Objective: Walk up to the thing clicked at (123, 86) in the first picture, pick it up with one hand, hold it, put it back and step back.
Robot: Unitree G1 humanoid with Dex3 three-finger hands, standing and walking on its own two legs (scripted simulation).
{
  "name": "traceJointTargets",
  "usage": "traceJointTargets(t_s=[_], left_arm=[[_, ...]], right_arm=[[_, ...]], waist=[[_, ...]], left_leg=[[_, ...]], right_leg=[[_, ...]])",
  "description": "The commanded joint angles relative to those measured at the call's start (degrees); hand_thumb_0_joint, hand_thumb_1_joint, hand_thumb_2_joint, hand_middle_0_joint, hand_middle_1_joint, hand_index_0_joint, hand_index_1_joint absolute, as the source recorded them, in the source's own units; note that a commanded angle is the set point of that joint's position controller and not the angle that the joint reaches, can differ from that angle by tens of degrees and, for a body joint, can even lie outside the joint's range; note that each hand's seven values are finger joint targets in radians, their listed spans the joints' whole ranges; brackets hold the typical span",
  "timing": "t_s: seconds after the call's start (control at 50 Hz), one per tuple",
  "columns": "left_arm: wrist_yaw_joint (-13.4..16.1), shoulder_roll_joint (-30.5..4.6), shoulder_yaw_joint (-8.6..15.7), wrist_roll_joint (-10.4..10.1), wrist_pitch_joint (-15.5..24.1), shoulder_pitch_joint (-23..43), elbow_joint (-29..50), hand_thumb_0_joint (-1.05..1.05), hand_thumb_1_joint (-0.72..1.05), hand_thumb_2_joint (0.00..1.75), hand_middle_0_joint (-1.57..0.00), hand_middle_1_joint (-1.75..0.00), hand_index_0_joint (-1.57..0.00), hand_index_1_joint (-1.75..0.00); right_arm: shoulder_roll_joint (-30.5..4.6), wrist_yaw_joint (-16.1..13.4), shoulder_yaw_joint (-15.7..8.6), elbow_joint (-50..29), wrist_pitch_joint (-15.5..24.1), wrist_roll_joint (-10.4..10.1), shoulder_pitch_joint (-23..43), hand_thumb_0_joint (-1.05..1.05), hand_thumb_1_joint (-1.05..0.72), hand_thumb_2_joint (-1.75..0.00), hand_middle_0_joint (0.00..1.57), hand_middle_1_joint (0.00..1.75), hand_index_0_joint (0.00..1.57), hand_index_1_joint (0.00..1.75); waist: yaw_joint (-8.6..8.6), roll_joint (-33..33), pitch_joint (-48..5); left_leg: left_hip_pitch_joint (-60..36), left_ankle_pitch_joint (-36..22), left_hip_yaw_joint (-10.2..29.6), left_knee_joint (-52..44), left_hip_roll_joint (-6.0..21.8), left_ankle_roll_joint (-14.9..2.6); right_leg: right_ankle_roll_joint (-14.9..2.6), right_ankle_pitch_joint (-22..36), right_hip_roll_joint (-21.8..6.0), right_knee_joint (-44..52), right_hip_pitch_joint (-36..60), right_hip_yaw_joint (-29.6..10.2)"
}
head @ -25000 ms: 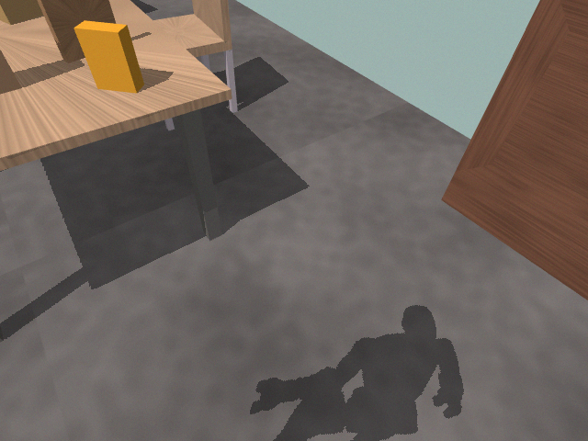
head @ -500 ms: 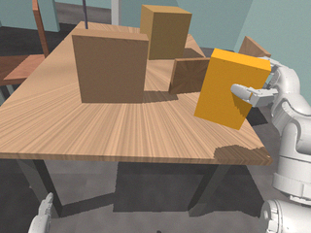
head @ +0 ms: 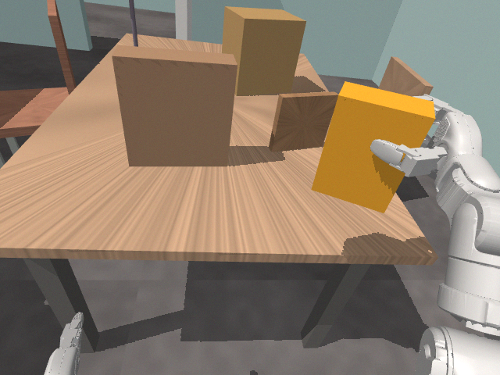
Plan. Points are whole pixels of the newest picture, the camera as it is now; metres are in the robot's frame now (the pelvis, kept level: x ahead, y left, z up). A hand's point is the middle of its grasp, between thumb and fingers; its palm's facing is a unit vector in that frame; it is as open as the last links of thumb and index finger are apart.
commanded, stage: hold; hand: right
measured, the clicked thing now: (365, 150) +0.37 -0.16 +0.26
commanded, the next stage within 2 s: crouch in 0.20 s
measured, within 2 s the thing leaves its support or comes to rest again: neither
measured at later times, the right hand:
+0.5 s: hand (406, 137) +0.36 -0.20 +0.29, palm faces +0.21 +0.98 -0.02, open 9.5 cm
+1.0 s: hand (369, 152) +0.45 -0.21 +0.21, palm faces +0.24 +0.97 -0.02, open 9.6 cm
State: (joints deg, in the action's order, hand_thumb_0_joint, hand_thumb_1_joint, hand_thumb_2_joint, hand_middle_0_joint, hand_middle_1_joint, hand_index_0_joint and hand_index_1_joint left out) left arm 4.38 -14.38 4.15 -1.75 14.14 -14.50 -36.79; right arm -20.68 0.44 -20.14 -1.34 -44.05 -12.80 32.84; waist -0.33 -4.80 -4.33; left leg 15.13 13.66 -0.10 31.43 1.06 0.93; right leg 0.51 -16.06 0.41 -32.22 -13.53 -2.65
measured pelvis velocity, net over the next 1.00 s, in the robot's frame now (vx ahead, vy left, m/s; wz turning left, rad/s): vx -0.01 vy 0.00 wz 0.03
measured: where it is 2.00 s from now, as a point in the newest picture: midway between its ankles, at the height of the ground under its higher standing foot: outside the picture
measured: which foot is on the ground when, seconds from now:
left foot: down 0.00-1.00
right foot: down 0.00-1.00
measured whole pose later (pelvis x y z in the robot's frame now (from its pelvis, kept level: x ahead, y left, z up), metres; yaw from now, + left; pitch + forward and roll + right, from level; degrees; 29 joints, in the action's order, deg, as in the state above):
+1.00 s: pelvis -0.01 +0.00 -0.01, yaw +2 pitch +2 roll +0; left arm 4.9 -14.1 3.9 -0.8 15.9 -14.3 -35.7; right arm -24.4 -0.4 -19.9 37.8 -17.5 -6.7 45.6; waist 3.4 -1.6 -2.3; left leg 22.8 12.8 1.2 33.5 0.1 1.0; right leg 0.6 -16.5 -0.5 -35.6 -21.1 -1.3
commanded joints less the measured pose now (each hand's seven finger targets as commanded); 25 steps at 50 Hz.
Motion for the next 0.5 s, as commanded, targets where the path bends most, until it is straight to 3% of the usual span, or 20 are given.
traceJointTargets(t_s=[0.0,0.02,0.04,0.08,0.1,0.12,0.14,0.16,0.18,0.2,0.22,0.24,0.26,0.28,0.3,0.32,0.36,0.38,0.42,0.48], left_arm=[[0.9,-6.6,1.7,-0.5,3.4,10.5,11.6,0.00,-0.57,0.06,-0.04,-0.05,-0.04,-0.05],[0.7,-4.4,0.0,-0.6,3.4,10.5,10.6,0.00,-0.57,0.06,-0.04,-0.05,-0.04,-0.05],[0.9,-5.5,1.3,-0.6,3.1,10.5,9.6,0.00,-0.56,0.06,-0.04,-0.05,-0.04,-0.05],[0.6,-4.5,0.1,-0.7,2.8,10.7,8.6,0.00,-0.57,0.06,-0.04,-0.05,-0.04,-0.05],[0.6,-5.7,1.2,-0.6,2.8,10.8,9.5,0.00,-0.56,0.05,-0.05,-0.05,-0.04,-0.05],[0.8,-7.3,2.8,-0.6,2.8,10.2,8.8,0.00,-0.55,0.05,-0.04,-0.05,-0.04,-0.05],[0.7,-8.6,3.7,-0.5,2.9,11.3,11.5,0.00,-0.56,0.05,-0.05,-0.05,-0.04,-0.05],[0.5,-7.9,3.3,-0.4,2.7,8.8,9.2,0.00,-0.55,0.05,-0.05,-0.05,-0.04,-0.05],[0.1,-5.8,1.5,-0.6,2.5,8.7,8.3,0.00,-0.55,0.04,-0.04,-0.05,-0.04,-0.05],[0.3,-7.3,3.0,-0.5,2.6,8.0,9.5,0.00,-0.55,0.05,-0.04,-0.05,-0.04,-0.05],[0.2,-5.4,1.2,-0.6,2.8,8.7,10.8,0.00,-0.56,0.05,-0.04,-0.05,-0.04,-0.05],[0.1,-5.6,1.6,-0.6,2.9,7.8,9.9,0.00,-0.56,0.05,-0.04,-0.05,-0.04,-0.05],[0.4,-7.9,3.5,-0.5,2.9,8.7,11.5,0.00,-0.56,0.05,-0.04,-0.05,-0.04,-0.05],[0.4,-7.6,3.3,-0.4,2.6,7.0,10.2,0.00,-0.52,0.05,-0.05,-0.06,-0.06,-0.05],[-0.1,-4.9,0.5,-0.6,2.7,7.2,9.9,0.00,-0.51,0.04,-0.03,-0.05,-0.04,-0.04],[0.1,-6.4,2.1,-0.5,2.9,7.7,11.2,0.00,-0.52,0.04,-0.03,-0.05,-0.04,-0.04],[0.6,-8.4,3.1,-0.6,3.2,9.5,14.5,0.00,-0.53,0.05,-0.03,-0.05,-0.04,-0.04],[0.8,-9.7,4.3,-0.5,3.3,9.1,14.8,0.00,-0.52,0.05,-0.03,-0.05,-0.04,-0.04],[0.8,-7.1,1.7,-0.5,3.2,7.9,13.7,0.00,-0.53,0.05,-0.03,-0.05,-0.04,-0.04],[0.7,-5.1,0.6,-0.6,3.7,8.2,13.7,0.00,-0.52,0.05,-0.04,-0.05,-0.04,-0.04]], right_arm=[[-14.0,0.0,-4.2,-16.7,6.2,-0.9,31.7,0.00,-0.18,-1.32,1.29,1.45,1.34,1.45],[-11.3,0.4,-2.0,-16.1,5.9,-1.0,32.4,0.00,-0.20,-1.32,1.29,1.45,1.34,1.45],[-13.7,0.2,-4.3,-15.7,5.8,-1.1,31.3,0.00,-0.18,-1.32,1.29,1.45,1.34,1.45],[-12.9,0.6,-3.4,-13.2,4.9,-1.0,29.8,0.00,-0.18,-1.31,1.29,1.44,1.34,1.44],[-12.8,0.7,-3.2,-12.7,4.8,-0.8,30.1,0.00,-0.18,-1.31,1.28,1.43,1.33,1.43],[-14.0,0.6,-5.2,-12.6,4.6,-1.3,28.8,0.00,-0.18,-1.32,1.29,1.45,1.34,1.45],[-15.2,0.4,-5.3,-14.4,4.6,-0.9,30.3,0.00,-0.16,-1.31,1.27,1.44,1.32,1.44],[-15.9,0.2,-6.4,-12.9,4.4,-1.1,29.4,0.00,-0.19,-1.31,1.28,1.44,1.33,1.44],[-13.6,0.2,-4.6,-13.6,4.4,-1.1,29.8,0.00,-0.19,-1.31,1.29,1.44,1.34,1.44],[-16.2,-0.3,-7.2,-13.7,4.5,-1.3,29.7,0.00,-0.20,-1.30,1.28,1.43,1.33,1.43],[-14.2,-0.2,-5.5,-14.9,4.7,-1.4,30.9,0.00,-0.17,-1.30,1.27,1.43,1.32,1.43],[-15.8,-0.4,-7.1,-14.0,5.0,-1.6,30.3,0.00,-0.18,-1.30,1.28,1.44,1.33,1.44],[-18.0,-0.8,-8.5,-15.9,5.1,-1.3,31.0,0.00,-0.17,-1.30,1.28,1.44,1.33,1.44],[-17.5,-0.8,-7.8,-15.2,5.2,-1.0,30.6,0.00,-0.11,-1.38,1.32,1.52,1.39,1.52],[-13.2,-0.5,-3.6,-15.6,5.3,-1.0,32.6,0.00,-0.19,-1.33,1.36,1.49,1.41,1.49],[-14.9,-0.8,-5.7,-15.1,5.3,-1.1,32.0,0.00,-0.23,-1.35,1.37,1.51,1.42,1.51],[-13.8,-0.9,-4.1,-13.8,5.0,-0.8,32.3,0.00,-0.20,-1.35,1.36,1.51,1.41,1.51],[-14.2,-1.0,-4.6,-13.2,5.0,-0.8,32.6,0.00,-0.24,-1.36,1.38,1.52,1.43,1.52],[-11.2,-1.0,-1.6,-10.8,4.8,-0.3,32.7,0.00,-0.21,-1.37,1.38,1.53,1.43,1.53],[-9.6,-0.6,-0.4,-7.0,5.9,0.0,32.7,0.00,-0.20,-1.36,1.37,1.52,1.42,1.52]], waist=[[-0.60,2.8,-15.0],[-0.29,2.6,-13.7],[-0.80,2.6,-12.8],[-0.95,1.4,-11.8],[0.03,2.8,-12.1],[-0.69,3.8,-11.4],[-0.36,3.2,-13.2],[-0.30,3.4,-10.9],[-0.22,3.8,-9.3],[-0.20,4.6,-10.1],[-0.01,4.7,-11.1],[-0.48,5.5,-10.3],[-0.52,4.7,-12.5],[-0.22,3.7,-12.7],[0.27,3.2,-11.9],[-0.37,2.6,-12.3],[0.27,4.0,-13.7],[0.48,3.9,-13.3],[0.61,2.9,-12.1],[0.83,3.5,-10.2]], left_leg=[[-4.1,-7.4,-3.0,-5.0,-0.6,-0.65],[-3.8,-6.8,-3.3,-5.1,-0.8,-0.66],[-3.8,-5.6,-3.0,-5.5,-0.7,-0.62],[-3.3,-5.0,-3.2,-5.4,-0.8,-0.70],[-3.4,-4.7,-3.3,-5.7,-0.9,-0.56],[-3.2,-4.4,-3.5,-5.7,-1.1,-0.55],[-3.9,-4.1,-3.4,-5.7,-1.0,-0.64],[-3.0,-2.7,-3.5,-6.1,-1.1,-0.54],[-2.4,-1.4,-3.5,-6.3,-1.1,-0.47],[-2.7,-0.7,-3.3,-6.7,-0.9,-0.29],[-2.8,-1.7,-3.1,-6.6,-0.8,-0.24],[-3.0,-2.0,-3.2,-6.4,-0.9,-0.14],[-3.5,-2.8,-3.0,-6.1,-0.8,-0.22],[-3.1,-4.5,-3.0,-5.8,-0.8,-0.37],[-2.2,-5.1,-3.2,-5.4,-1.1,-0.57],[-3.2,-5.1,-3.3,-5.3,-1.1,-0.63],[-3.4,-5.8,-3.4,-5.2,-1.1,-0.59],[-3.0,-5.3,-3.5,-5.3,-1.2,-0.62],[-2.2,-5.5,-3.6,-5.3,-1.2,-0.77],[-2.2,-5.3,-3.7,-5.3,-1.3,-0.56]], right_leg=[[-1.35,9.1,1.0,4.6,5.1,1.8],[-1.26,8.7,0.9,4.9,4.7,1.7],[-1.28,7.5,1.0,5.2,3.8,1.8],[-1.07,7.2,0.9,5.5,3.4,1.7],[-1.21,6.7,0.9,5.6,3.5,1.7],[-1.14,6.5,0.7,5.8,3.4,1.6],[-1.15,6.0,0.8,5.9,3.6,1.5],[-1.30,4.6,0.9,6.0,2.9,1.7],[-1.35,3.5,0.9,6.3,2.2,1.7],[-1.60,2.5,1.0,6.1,2.5,2.0],[-1.68,3.6,1.1,5.9,3.0,2.1],[-1.72,4.0,1.1,5.5,2.4,2.1],[-1.69,4.7,1.2,5.3,3.1,2.1],[-1.57,6.2,1.1,5.2,3.8,2.2],[-1.38,6.8,0.9,5.4,4.0,1.9],[-1.19,6.9,0.7,5.3,4.0,1.6],[-1.14,7.7,0.6,5.3,4.7,1.4],[-1.13,7.0,0.4,5.5,5.3,1.4],[-0.79,7.3,0.1,5.8,5.4,1.1],[-0.76,6.8,0.0,6.1,4.0,0.9]])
